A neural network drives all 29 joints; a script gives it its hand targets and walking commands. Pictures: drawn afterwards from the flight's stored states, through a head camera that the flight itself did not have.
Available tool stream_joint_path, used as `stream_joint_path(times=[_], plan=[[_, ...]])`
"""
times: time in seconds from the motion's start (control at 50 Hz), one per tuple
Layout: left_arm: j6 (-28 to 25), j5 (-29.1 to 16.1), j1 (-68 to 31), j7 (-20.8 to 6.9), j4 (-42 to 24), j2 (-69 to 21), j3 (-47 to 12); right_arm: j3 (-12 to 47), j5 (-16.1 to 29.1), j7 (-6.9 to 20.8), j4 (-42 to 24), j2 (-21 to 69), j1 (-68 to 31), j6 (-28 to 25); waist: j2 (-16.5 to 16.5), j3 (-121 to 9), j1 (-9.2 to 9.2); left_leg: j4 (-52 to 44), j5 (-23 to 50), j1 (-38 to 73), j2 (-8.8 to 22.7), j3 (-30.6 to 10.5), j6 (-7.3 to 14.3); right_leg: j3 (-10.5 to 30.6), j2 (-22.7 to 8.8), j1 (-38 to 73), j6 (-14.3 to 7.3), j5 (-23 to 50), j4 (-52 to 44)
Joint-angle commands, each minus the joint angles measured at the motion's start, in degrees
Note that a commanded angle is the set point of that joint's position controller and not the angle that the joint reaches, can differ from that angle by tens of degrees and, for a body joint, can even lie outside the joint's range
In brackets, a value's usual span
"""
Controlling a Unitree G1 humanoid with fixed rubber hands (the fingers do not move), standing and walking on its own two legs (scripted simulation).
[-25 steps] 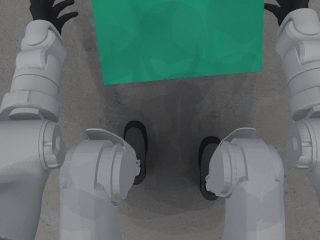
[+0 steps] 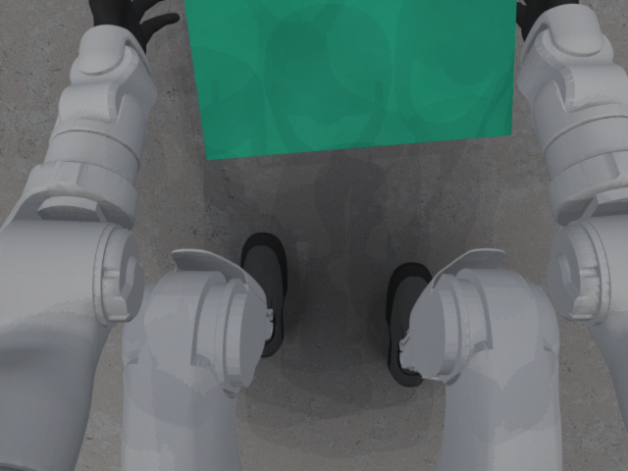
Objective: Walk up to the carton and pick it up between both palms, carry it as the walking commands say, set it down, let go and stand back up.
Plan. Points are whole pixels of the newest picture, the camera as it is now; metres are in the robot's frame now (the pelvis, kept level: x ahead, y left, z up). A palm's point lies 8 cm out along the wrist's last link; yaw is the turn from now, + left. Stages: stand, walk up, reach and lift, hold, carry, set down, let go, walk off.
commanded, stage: reach and lift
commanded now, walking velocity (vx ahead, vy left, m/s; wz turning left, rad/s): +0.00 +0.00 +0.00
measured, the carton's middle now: (342, 31) +0.54 +0.01 -0.25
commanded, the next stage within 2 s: none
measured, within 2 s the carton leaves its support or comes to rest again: leaves its support in 0.94 s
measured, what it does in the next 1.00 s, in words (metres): stands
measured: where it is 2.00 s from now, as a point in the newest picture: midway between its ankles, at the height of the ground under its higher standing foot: (335, 328)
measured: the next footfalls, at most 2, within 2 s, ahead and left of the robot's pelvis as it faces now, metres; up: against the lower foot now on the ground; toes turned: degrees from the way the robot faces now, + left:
none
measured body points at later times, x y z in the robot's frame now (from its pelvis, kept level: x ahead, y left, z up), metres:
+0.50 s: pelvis +0.00 +0.00 +0.01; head +0.37 +0.00 +0.25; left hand +0.54 +0.21 -0.18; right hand +0.56 -0.17 -0.18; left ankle +0.14 +0.12 -0.33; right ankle +0.10 -0.12 -0.33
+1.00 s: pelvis +0.00 +0.00 +0.00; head +0.36 -0.01 +0.26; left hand +0.54 +0.21 -0.17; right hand +0.56 -0.16 -0.17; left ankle +0.14 +0.12 -0.33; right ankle +0.10 -0.12 -0.33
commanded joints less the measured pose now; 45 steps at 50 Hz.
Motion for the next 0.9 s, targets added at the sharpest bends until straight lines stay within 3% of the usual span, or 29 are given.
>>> stream_joint_path(times=[0.0,0.22,0.42,0.5,0.6,0.74,0.88], plan=[[-1.22,0.08,-11.34,0.58,-4.32,4.02,0.30,-0.66,-0.38,-0.33,-4.90,-5.77,-14.19,-1.28,-2.39,-66.85,-0.12,-5.11,16.41,41.49,-1.35,0.69,-1.41,-0.30,-0.68,23.84,0.82,14.54,-13.00],[-2.47,1.17,-12.09,1.63,-2.35,-0.82,-0.16,3.28,0.83,-0.35,-5.31,0.72,-16.43,-1.97,-3.76,-67.44,2.22,-6.08,17.18,40.39,-2.15,1.34,-0.96,0.16,0.19,24.99,1.34,15.61,-13.78],[-3.25,-1.18,-17.16,0.16,-3.91,-9.66,-5.24,9.95,3.53,0.74,-7.86,10.48,-20.72,-2.72,-4.00,-69.27,2.73,-6.96,17.01,39.51,-2.55,1.79,-0.75,0.36,1.11,27.32,1.19,16.88,-14.55],[-3.05,-1.66,-21.44,-1.95,-4.76,-18.97,-7.75,12.77,3.81,2.76,-8.81,20.43,-24.32,-2.64,-4.08,-69.29,2.69,-7.04,17.09,39.08,-3.06,1.76,-0.64,0.21,1.79,26.76,1.02,17.29,-14.40],[-1.13,-0.62,-29.43,-7.39,-7.60,-36.60,-10.31,14.48,1.86,7.87,-9.95,39.51,-30.40,-1.08,-4.44,-66.16,2.21,-6.46,15.07,37.50,-4.16,2.17,-0.30,-0.73,2.97,23.47,0.48,15.40,-13.68],[2.16,1.73,-31.19,-11.82,-10.64,-45.58,-9.16,12.39,-0.12,12.00,-12.30,48.87,-31.49,1.10,-3.75,-65.02,3.21,-5.24,15.94,36.92,-4.80,3.62,-0.01,-1.66,3.91,20.91,-0.20,16.01,-12.84],[3.06,-0.01,-32.61,-13.01,-16.50,-48.97,-11.08,13.73,0.99,12.58,-18.55,51.80,-33.17,2.01,-4.08,-73.85,3.01,-4.28,19.46,39.47,-4.91,4.49,-0.06,-2.35,4.33,25.31,-0.21,20.41,-11.90]])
